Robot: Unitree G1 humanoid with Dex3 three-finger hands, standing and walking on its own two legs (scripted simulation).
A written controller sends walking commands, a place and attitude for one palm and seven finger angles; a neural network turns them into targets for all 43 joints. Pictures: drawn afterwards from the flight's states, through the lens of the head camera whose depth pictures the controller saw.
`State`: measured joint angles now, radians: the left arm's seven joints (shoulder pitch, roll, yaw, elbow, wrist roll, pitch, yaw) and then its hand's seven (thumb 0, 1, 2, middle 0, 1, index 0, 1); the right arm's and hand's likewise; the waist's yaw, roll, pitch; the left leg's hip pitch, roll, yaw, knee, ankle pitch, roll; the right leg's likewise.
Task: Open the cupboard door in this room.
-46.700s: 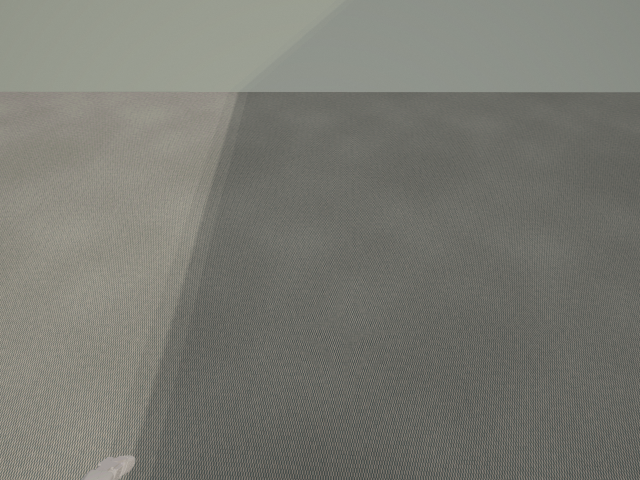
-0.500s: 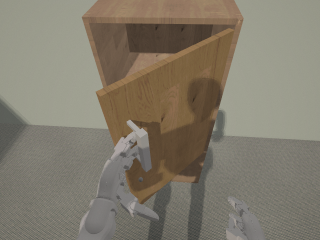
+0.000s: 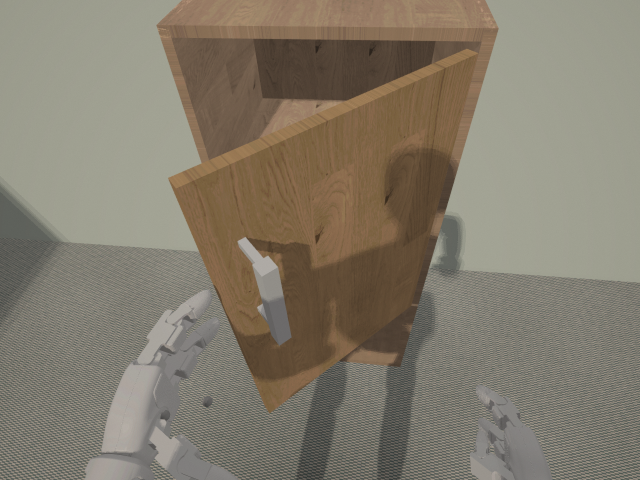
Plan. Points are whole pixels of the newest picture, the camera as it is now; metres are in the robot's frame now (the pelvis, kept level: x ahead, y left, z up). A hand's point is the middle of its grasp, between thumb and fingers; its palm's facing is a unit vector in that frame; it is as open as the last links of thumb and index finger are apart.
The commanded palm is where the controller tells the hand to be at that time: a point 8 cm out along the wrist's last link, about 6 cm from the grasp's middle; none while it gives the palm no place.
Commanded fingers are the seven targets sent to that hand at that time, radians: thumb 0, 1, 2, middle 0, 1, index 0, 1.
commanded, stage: slide the hand sideways off the handle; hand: left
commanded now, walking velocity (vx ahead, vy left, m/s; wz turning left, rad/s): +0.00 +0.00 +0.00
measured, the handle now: (265, 294) +0.31 +0.09 +0.09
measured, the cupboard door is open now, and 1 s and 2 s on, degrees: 44 44 44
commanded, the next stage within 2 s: draw the hand back to the body in 0.12 s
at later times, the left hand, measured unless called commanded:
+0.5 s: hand (153, 399) +0.18 +0.17 +0.11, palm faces -0.03 -1.00 -0.08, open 16.3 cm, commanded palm +0.14 +0.23 +0.12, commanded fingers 0.00 -0.50 0.30 -0.15 -0.30 -0.15 -0.30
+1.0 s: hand (64, 378) +0.18 +0.24 +0.14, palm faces +0.28 -0.90 -0.34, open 14.1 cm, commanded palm +0.14 +0.29 +0.17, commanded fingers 0.00 0.20 0.60 -0.17 -0.30 -0.17 -0.30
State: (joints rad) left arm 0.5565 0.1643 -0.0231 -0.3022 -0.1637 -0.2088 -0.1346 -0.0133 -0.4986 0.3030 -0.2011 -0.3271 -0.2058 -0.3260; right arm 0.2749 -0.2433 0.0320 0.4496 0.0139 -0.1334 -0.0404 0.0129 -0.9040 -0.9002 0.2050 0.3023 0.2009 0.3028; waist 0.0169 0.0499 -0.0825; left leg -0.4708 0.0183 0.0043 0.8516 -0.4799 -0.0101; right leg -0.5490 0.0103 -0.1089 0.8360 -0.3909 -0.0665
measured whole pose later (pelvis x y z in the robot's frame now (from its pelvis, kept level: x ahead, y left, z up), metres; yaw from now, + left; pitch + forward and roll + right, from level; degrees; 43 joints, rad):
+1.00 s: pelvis +0.00 +0.04 +0.03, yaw +0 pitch -2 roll -1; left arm 0.57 0.29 0.14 -0.46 -0.04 -0.03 0.09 -0.01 -0.13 0.46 -0.17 -0.31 -0.17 -0.30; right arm 0.26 -0.23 0.06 0.56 0.00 -0.19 -0.09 0.01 -0.90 -0.90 0.21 0.30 0.20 0.30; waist 0.06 0.06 -0.02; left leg -0.21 -0.01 0.02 0.63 -0.39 0.04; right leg -0.27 0.00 -0.09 0.58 -0.28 -0.02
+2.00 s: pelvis -0.01 +0.01 +0.04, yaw -1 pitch -5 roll -1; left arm 0.44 0.34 0.35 -0.35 -0.04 -0.13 0.11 0.01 0.89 0.90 -0.21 -0.31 -0.21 -0.30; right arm 0.19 -0.23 0.02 0.65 0.00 -0.12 -0.08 0.01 -0.90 -0.90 0.21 0.30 0.20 0.30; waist 0.05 0.08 0.03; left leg -0.07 0.02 0.02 0.43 -0.28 0.01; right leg -0.12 0.03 -0.09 0.37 -0.17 -0.05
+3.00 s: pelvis -0.16 +0.03 +0.03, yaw -4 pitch +5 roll -1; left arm 0.50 0.42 0.42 -0.54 -0.04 -0.19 0.14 0.01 0.89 0.90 -0.21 -0.31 -0.20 -0.30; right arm 0.13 -0.17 0.02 0.62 -0.02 -0.14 -0.04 0.01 -0.90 -0.90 0.21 0.30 0.21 0.30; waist 0.02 -0.01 0.03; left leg -0.47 0.02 0.07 0.38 0.01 0.04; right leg -0.12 0.03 0.00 0.44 -0.35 -0.01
